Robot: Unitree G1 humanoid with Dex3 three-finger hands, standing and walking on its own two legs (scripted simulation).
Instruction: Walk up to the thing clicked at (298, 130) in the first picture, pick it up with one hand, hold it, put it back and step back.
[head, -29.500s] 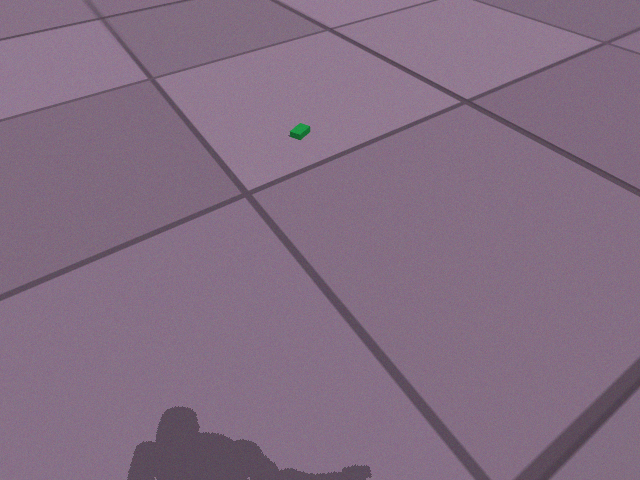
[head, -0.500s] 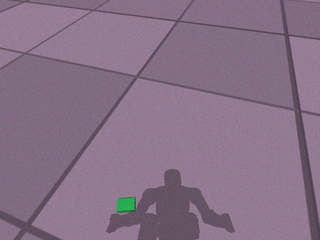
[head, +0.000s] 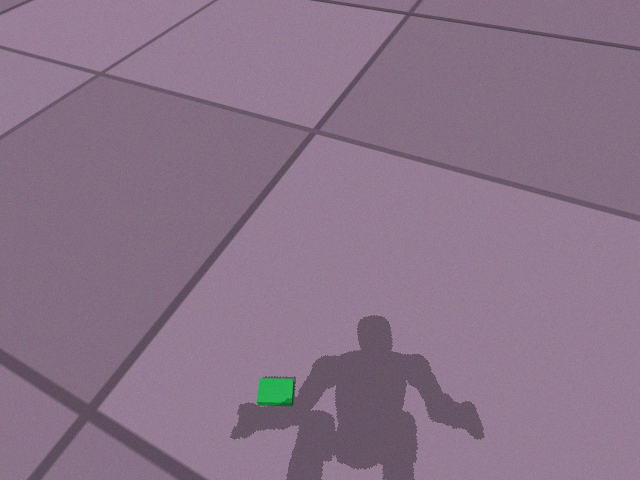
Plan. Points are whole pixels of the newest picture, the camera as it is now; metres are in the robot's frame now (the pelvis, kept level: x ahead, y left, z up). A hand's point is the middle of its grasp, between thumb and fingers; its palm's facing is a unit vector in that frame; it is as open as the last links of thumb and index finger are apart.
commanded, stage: walk up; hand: left
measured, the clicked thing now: (276, 392) +0.47 +0.19 -0.74
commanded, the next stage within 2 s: stand in 0.42 s
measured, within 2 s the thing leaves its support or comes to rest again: neither
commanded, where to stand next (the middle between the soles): +0.07 -0.04 m, yaw -2 degrees
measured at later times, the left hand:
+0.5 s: hand out of the picture +0.08 +0.27 -0.14, palm faces -0.02 -0.94 -0.35, open 7.4 cm
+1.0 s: hand out of the picture +0.10 +0.25 -0.13, palm faces -0.04 -0.94 -0.34, open 7.4 cm
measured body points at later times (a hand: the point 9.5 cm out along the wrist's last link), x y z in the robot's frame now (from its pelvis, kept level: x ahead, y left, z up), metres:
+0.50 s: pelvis +0.01 +0.01 +0.02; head +0.02 +0.01 +0.47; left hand +0.08 +0.32 -0.11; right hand +0.12 -0.29 -0.11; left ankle +0.02 +0.14 -0.72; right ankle +0.01 -0.13 -0.72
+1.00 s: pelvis +0.01 +0.00 +0.03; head +0.03 +0.00 +0.48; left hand +0.10 +0.30 -0.11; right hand +0.08 -0.30 -0.11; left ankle +0.02 +0.14 -0.72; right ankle +0.01 -0.13 -0.72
